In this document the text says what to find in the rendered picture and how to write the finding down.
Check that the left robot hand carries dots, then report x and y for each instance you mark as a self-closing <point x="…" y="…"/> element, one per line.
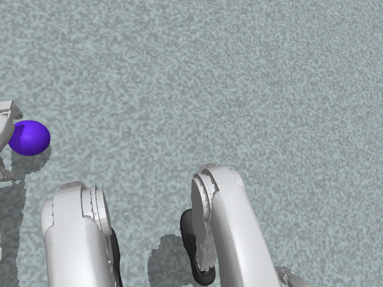
<point x="8" y="112"/>

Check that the right robot foot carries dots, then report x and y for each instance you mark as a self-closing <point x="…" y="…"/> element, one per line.
<point x="203" y="278"/>

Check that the right robot hand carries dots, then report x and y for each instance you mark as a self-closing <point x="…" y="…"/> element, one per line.
<point x="288" y="278"/>

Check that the ball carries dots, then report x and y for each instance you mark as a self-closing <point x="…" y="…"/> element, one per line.
<point x="29" y="138"/>

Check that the left robot foot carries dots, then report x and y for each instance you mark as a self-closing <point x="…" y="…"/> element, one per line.
<point x="116" y="258"/>

